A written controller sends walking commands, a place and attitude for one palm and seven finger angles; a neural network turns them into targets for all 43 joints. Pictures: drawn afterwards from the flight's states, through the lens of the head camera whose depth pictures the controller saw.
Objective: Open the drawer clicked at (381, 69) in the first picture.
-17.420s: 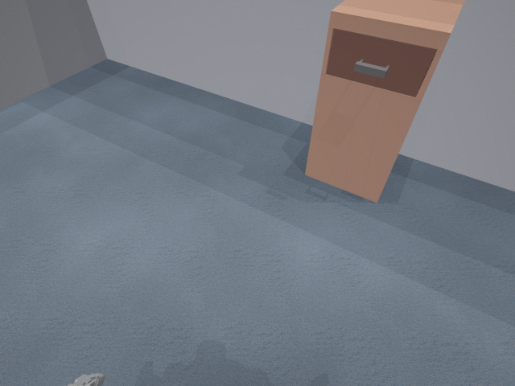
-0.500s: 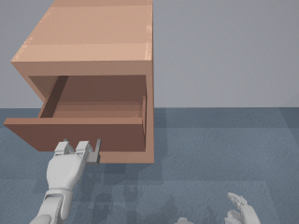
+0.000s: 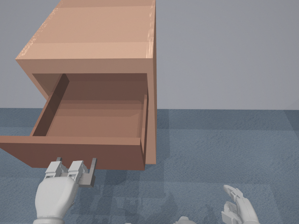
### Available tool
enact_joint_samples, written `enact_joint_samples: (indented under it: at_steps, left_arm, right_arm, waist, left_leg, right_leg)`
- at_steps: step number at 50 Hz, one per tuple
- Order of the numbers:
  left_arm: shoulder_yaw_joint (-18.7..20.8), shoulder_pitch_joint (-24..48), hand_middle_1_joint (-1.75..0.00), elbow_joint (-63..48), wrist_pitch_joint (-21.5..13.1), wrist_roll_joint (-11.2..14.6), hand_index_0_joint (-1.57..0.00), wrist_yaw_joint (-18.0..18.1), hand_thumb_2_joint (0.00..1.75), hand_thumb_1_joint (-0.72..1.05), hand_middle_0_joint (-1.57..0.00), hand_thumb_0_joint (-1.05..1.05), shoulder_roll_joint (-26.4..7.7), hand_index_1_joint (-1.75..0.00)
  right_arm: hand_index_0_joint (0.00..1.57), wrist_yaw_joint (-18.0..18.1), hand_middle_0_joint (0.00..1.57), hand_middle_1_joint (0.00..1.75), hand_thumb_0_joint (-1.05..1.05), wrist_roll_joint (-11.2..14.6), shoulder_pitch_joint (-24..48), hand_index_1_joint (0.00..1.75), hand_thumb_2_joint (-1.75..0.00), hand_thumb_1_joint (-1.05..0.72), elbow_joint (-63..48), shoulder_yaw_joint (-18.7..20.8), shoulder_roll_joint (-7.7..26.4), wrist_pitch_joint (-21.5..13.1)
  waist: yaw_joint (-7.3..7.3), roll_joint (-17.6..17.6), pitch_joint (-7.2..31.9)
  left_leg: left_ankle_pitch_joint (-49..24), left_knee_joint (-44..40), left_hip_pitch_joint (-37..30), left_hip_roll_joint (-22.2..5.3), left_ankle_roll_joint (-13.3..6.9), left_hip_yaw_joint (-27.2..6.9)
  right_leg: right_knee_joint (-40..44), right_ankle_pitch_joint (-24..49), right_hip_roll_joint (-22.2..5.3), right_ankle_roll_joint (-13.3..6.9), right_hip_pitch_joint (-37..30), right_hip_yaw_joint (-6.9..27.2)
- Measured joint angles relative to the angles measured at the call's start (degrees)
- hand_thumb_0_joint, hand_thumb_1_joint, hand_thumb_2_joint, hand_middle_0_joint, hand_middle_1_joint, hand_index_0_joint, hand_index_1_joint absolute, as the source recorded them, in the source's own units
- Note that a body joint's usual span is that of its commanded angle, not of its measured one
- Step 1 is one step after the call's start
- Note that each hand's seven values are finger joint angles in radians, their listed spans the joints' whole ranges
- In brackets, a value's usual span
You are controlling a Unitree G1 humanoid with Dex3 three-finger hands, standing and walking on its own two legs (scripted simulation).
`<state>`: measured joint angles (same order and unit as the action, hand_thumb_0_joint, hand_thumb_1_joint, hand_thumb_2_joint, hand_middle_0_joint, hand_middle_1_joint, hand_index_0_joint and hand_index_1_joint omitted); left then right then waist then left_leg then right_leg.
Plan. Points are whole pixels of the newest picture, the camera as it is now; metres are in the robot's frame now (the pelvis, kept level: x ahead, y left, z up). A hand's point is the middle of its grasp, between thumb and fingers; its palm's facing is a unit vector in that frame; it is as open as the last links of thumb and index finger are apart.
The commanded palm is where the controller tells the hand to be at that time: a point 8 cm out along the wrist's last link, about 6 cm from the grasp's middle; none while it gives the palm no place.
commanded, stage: pull the drawer open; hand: left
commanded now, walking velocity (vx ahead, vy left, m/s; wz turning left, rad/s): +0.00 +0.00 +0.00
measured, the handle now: (73, 170) +0.26 +0.23 -0.01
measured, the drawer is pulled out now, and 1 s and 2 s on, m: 0.25 0.30 0.30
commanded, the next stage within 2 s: open the thumb to release the handle in 0.72 s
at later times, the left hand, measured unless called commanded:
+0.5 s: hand (63, 215) +0.15 +0.23 -0.03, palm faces -0.09 -0.08 -0.99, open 6.5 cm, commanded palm +0.11 +0.24 +0.02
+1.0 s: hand (62, 218) +0.15 +0.23 -0.02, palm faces -0.07 -0.09 -0.99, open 6.8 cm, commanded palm +0.13 +0.23 +0.02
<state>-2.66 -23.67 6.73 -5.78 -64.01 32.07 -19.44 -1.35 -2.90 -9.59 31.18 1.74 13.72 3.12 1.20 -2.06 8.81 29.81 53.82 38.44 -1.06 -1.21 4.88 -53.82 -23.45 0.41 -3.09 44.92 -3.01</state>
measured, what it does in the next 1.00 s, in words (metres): stands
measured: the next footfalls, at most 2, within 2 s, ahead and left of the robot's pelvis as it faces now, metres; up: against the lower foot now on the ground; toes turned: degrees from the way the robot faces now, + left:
none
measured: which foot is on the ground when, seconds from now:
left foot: down 0.00-1.00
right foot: down 0.00-1.00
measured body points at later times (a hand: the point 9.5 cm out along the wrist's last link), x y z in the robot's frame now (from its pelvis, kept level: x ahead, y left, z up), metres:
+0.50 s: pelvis +0.00 -0.01 -0.01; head +0.06 -0.03 +0.44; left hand +0.15 +0.23 +0.03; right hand +0.19 -0.24 -0.11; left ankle -0.04 +0.10 -0.68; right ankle +0.03 -0.09 -0.68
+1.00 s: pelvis +0.00 -0.01 -0.02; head +0.07 -0.03 +0.42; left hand +0.14 +0.23 +0.03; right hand +0.21 -0.23 -0.13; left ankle -0.04 +0.11 -0.68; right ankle +0.03 -0.09 -0.68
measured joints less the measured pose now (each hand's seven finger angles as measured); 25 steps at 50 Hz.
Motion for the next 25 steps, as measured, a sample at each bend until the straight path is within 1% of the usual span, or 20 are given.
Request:
enact_joint_samples:
  at_steps: [4,13,25]
  left_arm:
    - [0.3,-1.1,-1.33,-0.9,-0.5,0.0,-0.37,0.1,0.78,0.6,-0.28,0.03,-0.1,-1.31]
    - [1.4,-4.8,-1.31,-3.5,-1.0,0.8,-0.37,-0.1,0.76,0.61,-0.27,0.04,-0.6,-1.31]
    - [3.1,-11.2,-1.31,-7.3,-3.4,1.0,-0.36,0.0,0.71,0.62,-0.26,0.04,-0.9,-1.31]
  right_arm:
    - [0.2,0.1,0.2,0.3,0.01,-0.1,0.0,0.3,-0.9,-0.9,0.0,0.0,0.1,-0.1]
    - [0.2,0.2,0.2,0.3,0.01,-0.1,0.2,0.3,-0.9,-0.9,-0.9,-0.5,-0.4,-0.1]
    - [0.2,-0.2,0.2,0.3,0.01,-0.8,0.7,0.3,-0.9,-0.9,-1.3,-0.1,-0.7,0.0]
  waist:
    - [0.36,0.0,0.1]
    - [0.11,0.2,0.1]
    - [0.75,0.7,0.6]
  left_leg:
    - [0.3,0.9,0.7,0.0,0.1,0.0]
    - [0.5,1.5,1.2,-0.2,0.4,0.1]
    - [1.1,2.4,2.1,-0.5,0.7,0.2]
  right_leg:
    - [-1.0,-0.4,0.0,-0.1,0.8,0.0]
    - [-1.8,-0.6,0.2,-0.5,1.5,0.1]
    - [-2.9,-1.2,0.5,-0.9,2.7,0.2]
